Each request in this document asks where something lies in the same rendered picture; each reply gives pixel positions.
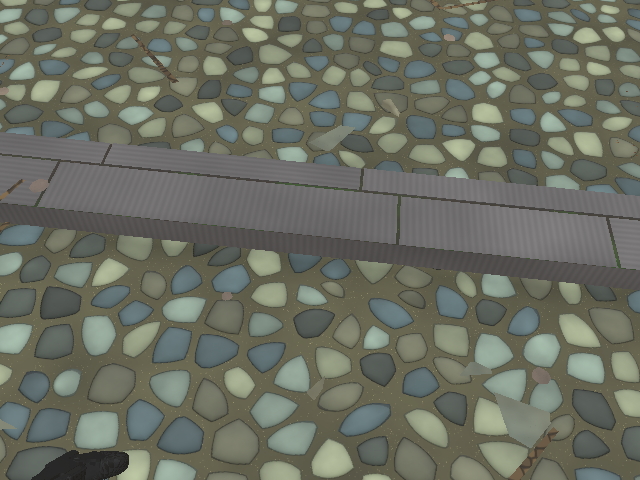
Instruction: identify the robot left hand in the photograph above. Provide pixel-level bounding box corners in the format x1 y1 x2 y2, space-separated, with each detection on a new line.
31 450 129 480

